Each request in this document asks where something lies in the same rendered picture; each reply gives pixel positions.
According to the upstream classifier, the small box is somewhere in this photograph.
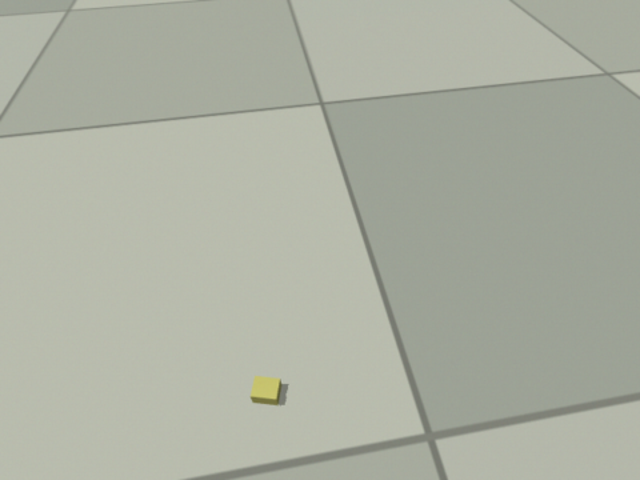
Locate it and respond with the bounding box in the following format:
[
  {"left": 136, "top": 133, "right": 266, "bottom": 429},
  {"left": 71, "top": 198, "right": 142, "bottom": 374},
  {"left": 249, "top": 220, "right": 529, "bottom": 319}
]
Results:
[{"left": 250, "top": 376, "right": 282, "bottom": 405}]

